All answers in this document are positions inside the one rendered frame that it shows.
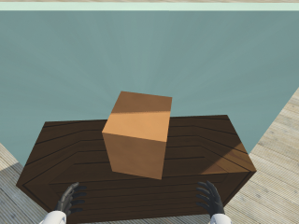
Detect robot right hand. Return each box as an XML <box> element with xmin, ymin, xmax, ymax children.
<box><xmin>195</xmin><ymin>181</ymin><xmax>225</xmax><ymax>219</ymax></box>

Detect pedestal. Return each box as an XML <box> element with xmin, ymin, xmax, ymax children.
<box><xmin>16</xmin><ymin>115</ymin><xmax>257</xmax><ymax>224</ymax></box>

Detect right robot forearm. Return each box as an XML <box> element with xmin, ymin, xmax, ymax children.
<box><xmin>210</xmin><ymin>214</ymin><xmax>233</xmax><ymax>224</ymax></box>

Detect carton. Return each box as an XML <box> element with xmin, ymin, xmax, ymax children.
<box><xmin>102</xmin><ymin>91</ymin><xmax>173</xmax><ymax>180</ymax></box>

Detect robot left hand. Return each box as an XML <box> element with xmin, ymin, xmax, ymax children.
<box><xmin>53</xmin><ymin>182</ymin><xmax>87</xmax><ymax>217</ymax></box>

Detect left robot forearm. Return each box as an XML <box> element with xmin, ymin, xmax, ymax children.
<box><xmin>39</xmin><ymin>210</ymin><xmax>66</xmax><ymax>224</ymax></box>

